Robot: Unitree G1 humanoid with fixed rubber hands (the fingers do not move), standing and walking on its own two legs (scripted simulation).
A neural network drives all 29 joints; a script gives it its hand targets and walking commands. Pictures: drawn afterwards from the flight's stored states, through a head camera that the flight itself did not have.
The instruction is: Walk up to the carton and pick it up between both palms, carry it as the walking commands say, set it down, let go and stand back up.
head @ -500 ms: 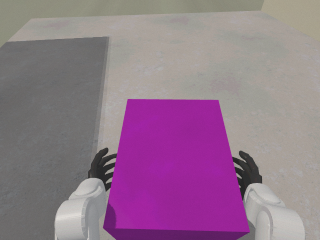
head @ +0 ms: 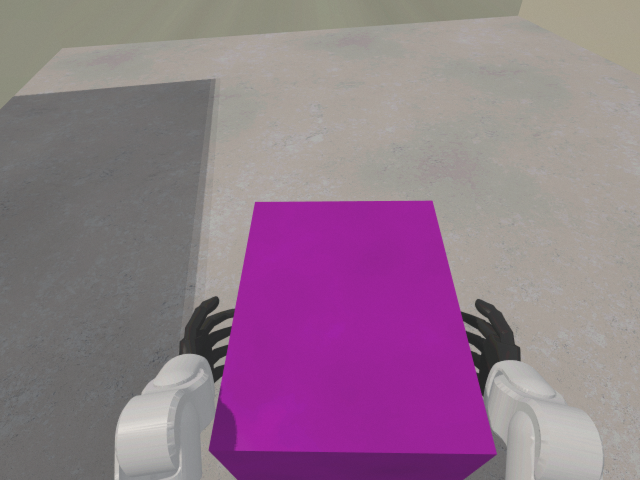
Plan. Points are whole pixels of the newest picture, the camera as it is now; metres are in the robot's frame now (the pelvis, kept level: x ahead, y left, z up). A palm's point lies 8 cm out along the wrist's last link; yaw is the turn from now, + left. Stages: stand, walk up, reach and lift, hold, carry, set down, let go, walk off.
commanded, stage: carry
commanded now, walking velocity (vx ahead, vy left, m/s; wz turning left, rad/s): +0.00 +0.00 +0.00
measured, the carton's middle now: (343, 349) +0.29 +0.00 +0.02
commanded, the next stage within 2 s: none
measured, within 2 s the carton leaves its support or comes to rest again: neither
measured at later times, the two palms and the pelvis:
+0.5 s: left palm (190, 361) +0.24 +0.17 +0.08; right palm (479, 367) +0.24 -0.15 +0.08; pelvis +0.00 +0.01 +0.00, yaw +0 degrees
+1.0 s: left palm (194, 361) +0.25 +0.17 +0.07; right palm (478, 369) +0.24 -0.15 +0.07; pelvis +0.00 +0.02 +0.00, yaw +0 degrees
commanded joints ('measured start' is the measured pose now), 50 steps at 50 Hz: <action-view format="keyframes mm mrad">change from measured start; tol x2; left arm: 1 -430 -706 -696 -98 -259 -27 -115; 50 -464 -668 -623 44 -180 -184 -128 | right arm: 1 -414 718 691 -79 251 -21 114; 50 -447 667 616 69 172 -179 132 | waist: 1 0 -23 -161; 50 2 -12 -186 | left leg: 1 21 69 -77 -71 35 12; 22 22 72 -88 -78 104 31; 50 24 66 -77 -86 80 34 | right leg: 1 97 -149 162 -110 83 42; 14 110 -134 142 -67 127 36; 50 104 -128 143 -60 121 28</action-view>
